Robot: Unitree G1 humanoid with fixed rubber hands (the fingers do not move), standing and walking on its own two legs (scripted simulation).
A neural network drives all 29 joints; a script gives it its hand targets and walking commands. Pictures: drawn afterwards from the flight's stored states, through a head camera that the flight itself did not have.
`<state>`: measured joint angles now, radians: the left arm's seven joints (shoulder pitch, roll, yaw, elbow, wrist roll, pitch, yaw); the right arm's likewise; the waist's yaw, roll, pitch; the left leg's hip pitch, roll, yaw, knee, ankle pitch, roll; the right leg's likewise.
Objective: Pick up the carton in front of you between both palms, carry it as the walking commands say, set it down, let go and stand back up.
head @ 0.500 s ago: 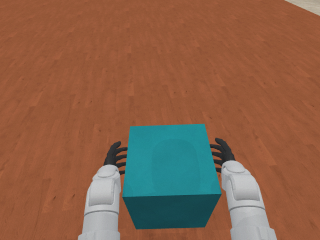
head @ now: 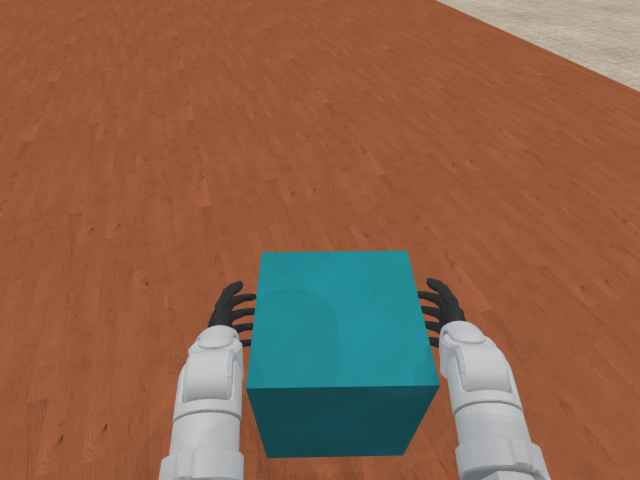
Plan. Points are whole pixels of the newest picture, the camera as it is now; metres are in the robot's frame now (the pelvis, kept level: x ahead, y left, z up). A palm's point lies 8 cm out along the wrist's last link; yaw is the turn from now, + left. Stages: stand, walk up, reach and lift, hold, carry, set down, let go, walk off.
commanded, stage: hold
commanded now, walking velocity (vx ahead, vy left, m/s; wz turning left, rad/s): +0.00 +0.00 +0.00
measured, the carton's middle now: (334, 357) +0.31 +0.00 -0.05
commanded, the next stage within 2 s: set down in 0.32 s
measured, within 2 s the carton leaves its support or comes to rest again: neither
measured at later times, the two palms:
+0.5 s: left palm (215, 323) +0.31 +0.16 +0.04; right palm (437, 320) +0.31 -0.13 +0.04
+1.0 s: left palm (222, 367) +0.35 +0.19 -0.16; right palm (389, 356) +0.37 -0.11 -0.15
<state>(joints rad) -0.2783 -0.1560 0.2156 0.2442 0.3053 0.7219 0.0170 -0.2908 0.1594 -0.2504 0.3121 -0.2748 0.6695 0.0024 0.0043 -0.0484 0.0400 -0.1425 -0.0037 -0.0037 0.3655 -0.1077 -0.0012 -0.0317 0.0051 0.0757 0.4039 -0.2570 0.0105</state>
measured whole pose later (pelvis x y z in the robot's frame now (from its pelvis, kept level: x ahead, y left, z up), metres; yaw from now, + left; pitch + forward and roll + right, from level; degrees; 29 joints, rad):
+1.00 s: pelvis -0.02 -0.01 -0.07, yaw -1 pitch +28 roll -2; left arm -0.63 -0.06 0.43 0.49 0.27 0.19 -0.07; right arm -0.59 0.20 -0.36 0.50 -0.20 0.15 -0.11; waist 0.07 -0.06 0.04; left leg -1.13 0.00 -0.11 0.85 -0.21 -0.04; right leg -1.02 0.10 0.08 0.90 -0.37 0.01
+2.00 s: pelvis -0.08 +0.00 -0.31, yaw -5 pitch +47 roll -4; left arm -1.20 0.10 0.56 0.66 0.24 0.32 0.01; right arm -1.33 -0.07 -0.32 0.86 -0.14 0.27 -0.15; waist 0.15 -0.08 0.05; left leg -2.18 -0.07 -0.13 1.77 -0.41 -0.08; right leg -2.07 0.20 0.06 1.85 -0.62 0.07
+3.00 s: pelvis -0.09 -0.01 -0.38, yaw -6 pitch +40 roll +2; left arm -1.38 0.22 0.61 0.88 0.18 0.24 -0.08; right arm -1.64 -0.23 -0.10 1.16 -0.04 0.22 -0.12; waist 0.20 -0.08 0.36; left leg -2.27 0.02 -0.06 2.03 -0.47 -0.07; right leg -2.20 0.22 0.05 2.15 -0.65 0.05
